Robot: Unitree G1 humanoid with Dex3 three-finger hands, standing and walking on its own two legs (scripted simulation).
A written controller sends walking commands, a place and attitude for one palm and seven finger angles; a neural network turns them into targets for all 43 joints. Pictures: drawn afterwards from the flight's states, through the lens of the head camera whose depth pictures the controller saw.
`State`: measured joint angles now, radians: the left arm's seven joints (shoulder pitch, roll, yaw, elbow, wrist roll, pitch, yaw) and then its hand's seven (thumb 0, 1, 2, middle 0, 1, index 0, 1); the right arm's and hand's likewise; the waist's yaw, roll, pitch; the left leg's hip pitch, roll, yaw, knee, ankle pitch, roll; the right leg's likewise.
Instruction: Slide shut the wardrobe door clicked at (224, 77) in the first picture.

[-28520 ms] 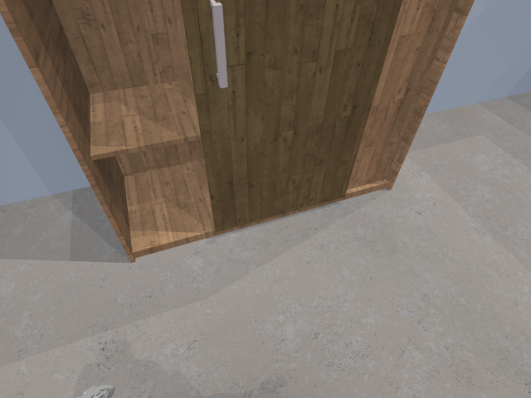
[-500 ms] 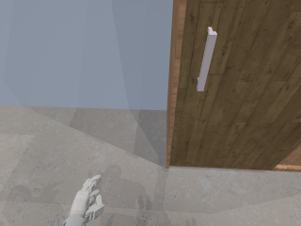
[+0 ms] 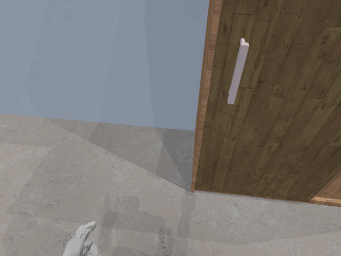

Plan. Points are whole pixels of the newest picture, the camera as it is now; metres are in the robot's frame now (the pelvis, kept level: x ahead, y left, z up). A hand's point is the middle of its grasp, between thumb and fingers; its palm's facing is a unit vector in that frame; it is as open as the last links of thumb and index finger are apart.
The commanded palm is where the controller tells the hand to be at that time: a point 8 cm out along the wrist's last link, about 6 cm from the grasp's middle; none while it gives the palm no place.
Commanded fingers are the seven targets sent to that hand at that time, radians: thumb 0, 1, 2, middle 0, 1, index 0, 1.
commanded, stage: stop stepping back and stand still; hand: right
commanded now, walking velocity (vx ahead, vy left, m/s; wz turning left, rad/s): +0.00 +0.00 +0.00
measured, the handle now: (236, 73) +0.66 -0.16 +0.13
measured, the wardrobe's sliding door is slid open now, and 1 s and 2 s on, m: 0.00 0.00 0.00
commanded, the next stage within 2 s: let the arm hang, fingers relaxed in 0.18 s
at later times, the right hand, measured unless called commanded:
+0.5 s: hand out of the picture +0.12 -0.24 -0.13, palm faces -0.09 +0.94 -0.33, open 7.4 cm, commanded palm none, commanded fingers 0.00 -0.90 -0.90 0.20 0.30 0.20 0.30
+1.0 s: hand out of the picture +0.01 -0.28 -0.15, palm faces -0.02 +0.93 -0.37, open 7.4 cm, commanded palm none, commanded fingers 0.00 -0.90 -0.90 0.20 0.30 0.20 0.30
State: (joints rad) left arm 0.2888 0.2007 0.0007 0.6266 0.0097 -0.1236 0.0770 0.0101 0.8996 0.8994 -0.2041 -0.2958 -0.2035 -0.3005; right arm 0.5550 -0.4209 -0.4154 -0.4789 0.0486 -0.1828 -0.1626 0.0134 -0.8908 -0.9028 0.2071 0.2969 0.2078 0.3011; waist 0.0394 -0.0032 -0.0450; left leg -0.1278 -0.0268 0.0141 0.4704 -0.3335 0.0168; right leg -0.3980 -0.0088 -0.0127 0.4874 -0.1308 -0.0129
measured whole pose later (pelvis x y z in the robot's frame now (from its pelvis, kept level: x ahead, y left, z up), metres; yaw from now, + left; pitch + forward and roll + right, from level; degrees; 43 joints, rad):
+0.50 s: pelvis -0.02 -0.02 -0.01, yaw +0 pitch +0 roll +0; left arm 0.12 0.30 0.00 0.79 0.02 0.00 -0.02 0.00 0.90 0.90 -0.21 -0.30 -0.21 -0.30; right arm 0.25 -0.32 -0.01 0.61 -0.03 0.05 0.02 0.01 -0.91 -0.90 0.20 0.29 0.20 0.30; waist 0.05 -0.02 0.03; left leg -0.26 0.02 -0.02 0.66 -0.39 -0.01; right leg -0.48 0.04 -0.04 0.57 -0.16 -0.05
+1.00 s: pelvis -0.02 -0.02 +0.01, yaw +0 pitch -2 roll +1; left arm 0.13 0.28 0.01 1.07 0.01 0.02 -0.01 0.00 0.90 0.90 -0.21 -0.30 -0.21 -0.30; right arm 0.21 -0.36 -0.01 1.13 -0.02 0.00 0.00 0.00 -0.91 -0.90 0.20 0.29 0.20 0.30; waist -0.01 -0.03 0.03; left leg -0.10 0.01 -0.01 0.39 -0.26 -0.02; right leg -0.26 0.03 0.00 0.40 -0.12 -0.03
